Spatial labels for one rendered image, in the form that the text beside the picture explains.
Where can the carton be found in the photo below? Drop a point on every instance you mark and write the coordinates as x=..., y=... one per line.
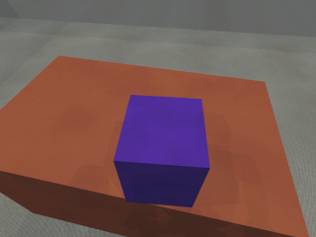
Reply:
x=162, y=154

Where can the pedestal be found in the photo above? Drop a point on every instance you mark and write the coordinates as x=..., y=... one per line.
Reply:
x=59, y=137

